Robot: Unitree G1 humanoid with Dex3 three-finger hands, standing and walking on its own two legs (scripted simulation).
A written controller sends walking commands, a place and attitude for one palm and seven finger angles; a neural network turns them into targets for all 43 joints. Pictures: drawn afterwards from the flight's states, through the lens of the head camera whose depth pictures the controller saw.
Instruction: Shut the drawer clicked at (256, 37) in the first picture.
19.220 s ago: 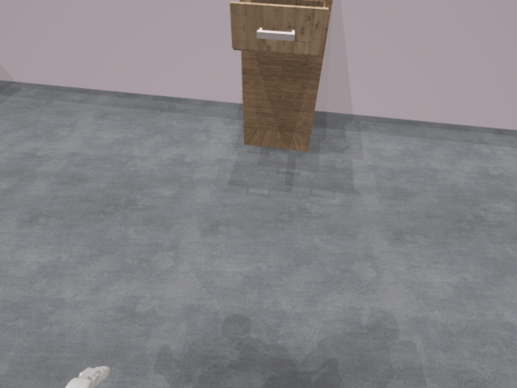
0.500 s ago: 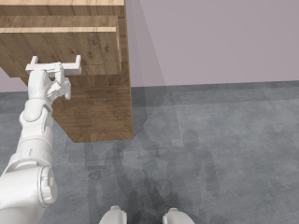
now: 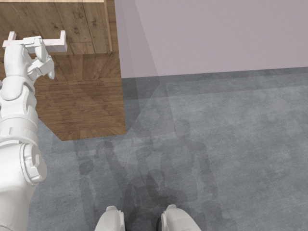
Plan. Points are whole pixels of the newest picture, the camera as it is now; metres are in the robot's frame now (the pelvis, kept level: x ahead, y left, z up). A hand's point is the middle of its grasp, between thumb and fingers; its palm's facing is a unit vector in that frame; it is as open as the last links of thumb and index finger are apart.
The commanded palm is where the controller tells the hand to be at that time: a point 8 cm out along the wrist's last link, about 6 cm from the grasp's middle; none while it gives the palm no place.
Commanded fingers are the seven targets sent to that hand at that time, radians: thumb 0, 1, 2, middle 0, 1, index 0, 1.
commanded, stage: push the drawer shut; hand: left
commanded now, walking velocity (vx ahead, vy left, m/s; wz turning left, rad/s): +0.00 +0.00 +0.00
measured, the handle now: (37, 40) +0.59 +0.25 +0.09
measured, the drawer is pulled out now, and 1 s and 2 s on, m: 0.01 0.00 0.00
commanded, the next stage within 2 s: pull the fist back off the drawer in 0.40 s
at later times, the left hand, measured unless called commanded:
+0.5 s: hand (46, 57) +0.53 +0.22 +0.09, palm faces +0.09 -1.00 -0.03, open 3.1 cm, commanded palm +0.56 +0.24 +0.09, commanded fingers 0.00 0.90 0.90 -1.40 -1.60 -1.40 -1.60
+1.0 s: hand (50, 58) +0.53 +0.21 +0.09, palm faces +0.09 -1.00 -0.01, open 3.2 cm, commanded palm +0.50 +0.24 +0.09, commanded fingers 0.00 0.90 0.90 -1.40 -1.60 -1.40 -1.60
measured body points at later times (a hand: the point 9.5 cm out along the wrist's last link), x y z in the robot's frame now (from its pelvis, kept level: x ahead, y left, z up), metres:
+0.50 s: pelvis -0.02 +0.00 -0.01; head +0.13 +0.04 +0.41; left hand +0.52 +0.28 +0.09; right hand -0.04 -0.26 -0.11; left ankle +0.03 +0.10 -0.68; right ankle +0.00 -0.12 -0.68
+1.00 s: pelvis -0.02 +0.01 -0.01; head +0.12 +0.03 +0.41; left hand +0.52 +0.27 +0.09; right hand -0.05 -0.25 -0.11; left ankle +0.03 +0.10 -0.68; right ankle +0.00 -0.12 -0.68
